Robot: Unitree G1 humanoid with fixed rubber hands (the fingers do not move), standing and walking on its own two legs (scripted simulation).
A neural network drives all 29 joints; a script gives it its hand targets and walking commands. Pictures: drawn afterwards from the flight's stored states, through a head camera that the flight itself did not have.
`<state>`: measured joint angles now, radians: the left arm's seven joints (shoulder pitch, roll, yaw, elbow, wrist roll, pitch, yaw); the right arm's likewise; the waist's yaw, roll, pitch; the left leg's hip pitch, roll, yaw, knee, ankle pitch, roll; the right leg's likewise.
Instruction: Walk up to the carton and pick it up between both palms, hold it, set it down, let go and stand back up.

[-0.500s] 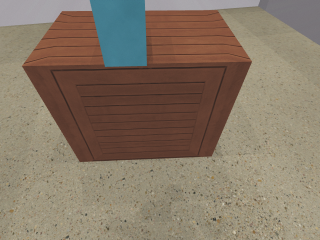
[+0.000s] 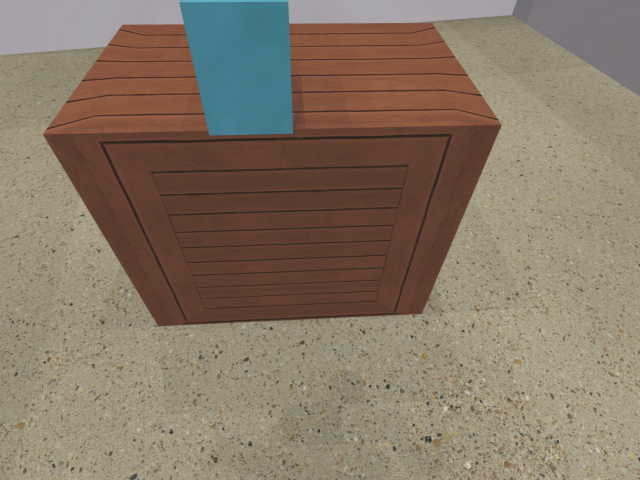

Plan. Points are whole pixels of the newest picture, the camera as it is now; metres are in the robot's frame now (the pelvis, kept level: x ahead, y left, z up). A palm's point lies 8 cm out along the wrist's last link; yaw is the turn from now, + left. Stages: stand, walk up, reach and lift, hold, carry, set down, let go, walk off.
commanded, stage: walk up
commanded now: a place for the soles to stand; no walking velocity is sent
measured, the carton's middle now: (248, 46) +0.87 +0.16 +0.15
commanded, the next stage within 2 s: none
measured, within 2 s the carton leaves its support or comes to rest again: neither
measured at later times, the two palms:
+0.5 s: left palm (41, 475) +0.16 +0.35 -0.09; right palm out of the picture +0.15 -0.30 -0.10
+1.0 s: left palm (53, 371) +0.29 +0.39 -0.08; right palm (509, 458) +0.20 -0.25 -0.10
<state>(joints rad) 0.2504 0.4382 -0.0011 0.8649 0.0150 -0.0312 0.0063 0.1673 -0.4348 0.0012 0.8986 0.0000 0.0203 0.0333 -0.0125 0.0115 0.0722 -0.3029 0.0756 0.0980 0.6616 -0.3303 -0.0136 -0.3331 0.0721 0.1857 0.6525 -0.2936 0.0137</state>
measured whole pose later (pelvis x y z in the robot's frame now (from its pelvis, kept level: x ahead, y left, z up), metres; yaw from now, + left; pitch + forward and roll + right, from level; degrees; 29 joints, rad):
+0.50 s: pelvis +0.10 +0.02 +0.00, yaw -2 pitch -3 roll -2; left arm 0.31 0.45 0.00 0.89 0.02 -0.08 0.01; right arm 0.24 -0.45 0.00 0.90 0.00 0.00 0.07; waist -0.01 0.05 0.06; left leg -0.41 0.06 -0.04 0.82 -0.43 0.01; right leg -0.16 0.06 0.09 0.56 -0.35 -0.02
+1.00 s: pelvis +0.20 +0.06 +0.01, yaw -5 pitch -4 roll -2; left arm 0.30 0.45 0.00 0.89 0.01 -0.08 0.02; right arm 0.31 -0.44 0.00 0.88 0.00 0.03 0.08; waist -0.03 0.05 0.07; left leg -0.35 0.03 -0.05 0.90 -0.41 0.04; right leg -0.26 0.03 0.04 0.55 -0.24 -0.03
